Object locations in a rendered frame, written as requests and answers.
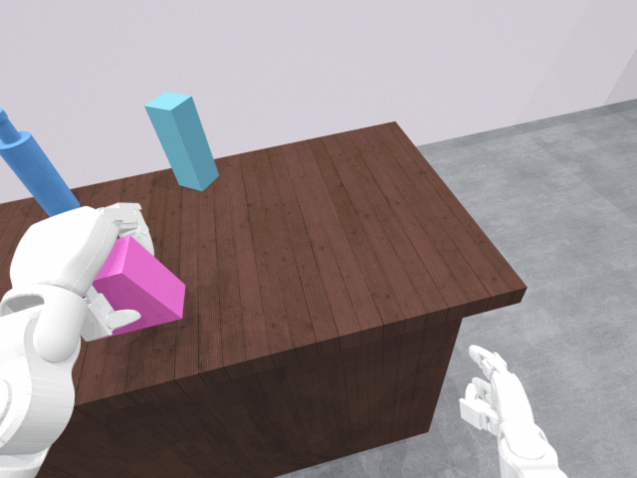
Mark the table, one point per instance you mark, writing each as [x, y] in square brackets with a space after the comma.
[325, 285]

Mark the robot right forearm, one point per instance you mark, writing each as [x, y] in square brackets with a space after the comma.
[524, 451]

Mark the sponge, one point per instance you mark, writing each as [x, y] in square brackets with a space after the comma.
[132, 279]

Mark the left robot hand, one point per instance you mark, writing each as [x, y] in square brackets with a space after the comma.
[69, 249]

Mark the right robot hand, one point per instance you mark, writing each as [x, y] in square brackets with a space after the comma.
[502, 400]

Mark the robot left forearm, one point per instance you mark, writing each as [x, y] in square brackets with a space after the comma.
[40, 341]

